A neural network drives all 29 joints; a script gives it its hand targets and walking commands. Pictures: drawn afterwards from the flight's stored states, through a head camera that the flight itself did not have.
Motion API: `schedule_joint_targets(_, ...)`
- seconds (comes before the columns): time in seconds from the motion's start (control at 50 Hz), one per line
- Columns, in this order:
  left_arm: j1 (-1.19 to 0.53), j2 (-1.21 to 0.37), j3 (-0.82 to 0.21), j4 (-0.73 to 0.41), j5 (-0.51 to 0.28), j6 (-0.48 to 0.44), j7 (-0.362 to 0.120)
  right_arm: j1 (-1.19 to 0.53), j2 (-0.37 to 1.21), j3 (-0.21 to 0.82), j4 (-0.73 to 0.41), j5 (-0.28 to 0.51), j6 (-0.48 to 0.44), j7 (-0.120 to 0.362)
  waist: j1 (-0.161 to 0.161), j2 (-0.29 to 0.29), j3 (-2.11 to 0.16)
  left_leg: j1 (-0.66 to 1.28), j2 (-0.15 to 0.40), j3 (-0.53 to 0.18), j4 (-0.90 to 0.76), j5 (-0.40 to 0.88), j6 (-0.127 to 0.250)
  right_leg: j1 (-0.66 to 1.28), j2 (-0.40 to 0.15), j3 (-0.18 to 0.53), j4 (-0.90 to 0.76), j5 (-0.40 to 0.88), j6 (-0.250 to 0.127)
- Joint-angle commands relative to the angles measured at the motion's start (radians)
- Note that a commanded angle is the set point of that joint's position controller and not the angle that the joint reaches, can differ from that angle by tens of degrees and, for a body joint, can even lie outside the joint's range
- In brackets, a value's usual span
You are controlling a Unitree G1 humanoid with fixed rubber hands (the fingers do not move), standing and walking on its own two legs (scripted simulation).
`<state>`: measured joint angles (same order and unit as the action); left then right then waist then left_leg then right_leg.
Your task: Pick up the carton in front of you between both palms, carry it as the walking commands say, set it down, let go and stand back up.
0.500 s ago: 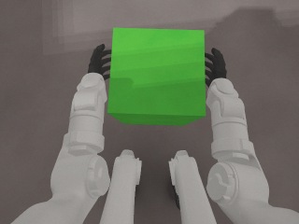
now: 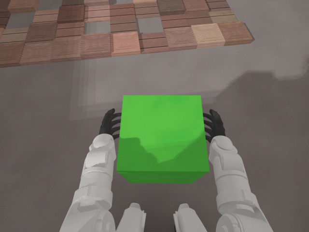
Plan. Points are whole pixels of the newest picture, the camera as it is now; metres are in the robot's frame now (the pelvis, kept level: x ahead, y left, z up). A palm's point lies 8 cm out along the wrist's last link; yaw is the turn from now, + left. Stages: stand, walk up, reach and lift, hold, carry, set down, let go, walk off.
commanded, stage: reach and lift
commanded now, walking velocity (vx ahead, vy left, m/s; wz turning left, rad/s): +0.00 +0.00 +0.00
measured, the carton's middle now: (161, 144) +0.38 +0.00 -0.10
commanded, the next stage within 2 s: hold in 1.54 s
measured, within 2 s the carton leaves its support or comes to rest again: neither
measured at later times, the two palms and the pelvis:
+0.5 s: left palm (89, 130) +0.33 +0.15 +0.11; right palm (243, 128) +0.33 -0.15 +0.11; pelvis +0.04 +0.00 +0.10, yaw +0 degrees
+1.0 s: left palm (86, 129) +0.32 +0.15 +0.13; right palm (247, 127) +0.33 -0.15 +0.13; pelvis +0.03 +0.00 +0.10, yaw +0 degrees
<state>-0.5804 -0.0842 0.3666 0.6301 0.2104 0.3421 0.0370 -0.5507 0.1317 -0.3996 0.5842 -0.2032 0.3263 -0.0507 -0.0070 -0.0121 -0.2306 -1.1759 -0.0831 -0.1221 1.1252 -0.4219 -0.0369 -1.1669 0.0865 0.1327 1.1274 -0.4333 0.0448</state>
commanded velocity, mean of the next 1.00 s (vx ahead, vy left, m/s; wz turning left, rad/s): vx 0.00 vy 0.00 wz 0.00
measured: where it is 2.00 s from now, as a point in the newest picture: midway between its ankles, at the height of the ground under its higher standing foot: outside the picture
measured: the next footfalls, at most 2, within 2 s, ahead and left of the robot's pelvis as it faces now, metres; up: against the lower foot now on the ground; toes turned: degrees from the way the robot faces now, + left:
none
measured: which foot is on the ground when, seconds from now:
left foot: down 0.00-1.00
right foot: down 0.00-1.00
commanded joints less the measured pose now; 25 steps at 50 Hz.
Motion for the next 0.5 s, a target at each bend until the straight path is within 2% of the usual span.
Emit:
schedule_joint_targets(0.0,-0.504,-1.079,-0.576,0.011,-0.143,-0.019,-0.246,-0.511,1.045,0.603,0.053,0.133,0.003,0.25,0.004,0.021,-0.58,0.496,-0.059,0.084,-0.208,0.267,0.019,0.412,0.06,-0.092,-0.211,0.258,-0.021)
schedule_joint_targets(0.18,-0.324,-1.069,-0.621,-0.051,-0.147,0.013,-0.252,-0.33,1.041,0.656,0.001,0.131,0.038,0.257,0.006,0.012,-0.409,0.729,-0.04,0.052,-0.41,0.384,0.026,0.677,0.035,-0.059,-0.416,0.381,-0.026)
schedule_joint_targets(0.34,-0.2,-1.057,-0.684,-0.159,-0.175,0.101,-0.261,-0.193,1.022,0.713,-0.095,0.151,0.124,0.268,0.008,0.015,-0.256,0.943,-0.023,0.047,-0.587,0.48,0.019,0.894,0.016,-0.052,-0.596,0.479,-0.023)
schedule_joint_targets(0.42,-0.167,-1.05,-0.716,-0.231,-0.191,0.163,-0.265,-0.15,1.022,0.736,-0.155,0.169,0.182,0.276,0.003,0.011,-0.171,1.019,-0.017,0.046,-0.67,0.473,0.016,0.986,0.012,-0.052,-0.673,0.483,-0.022)
schedule_joint_targets(0.48,-0.151,-1.031,-0.696,-0.246,-0.179,0.208,-0.269,-0.133,1.006,0.712,-0.165,0.155,0.227,0.282,0.002,0.009,-0.065,1.033,-0.018,0.049,-0.718,0.406,0.017,1.009,0.011,-0.052,-0.722,0.416,-0.026)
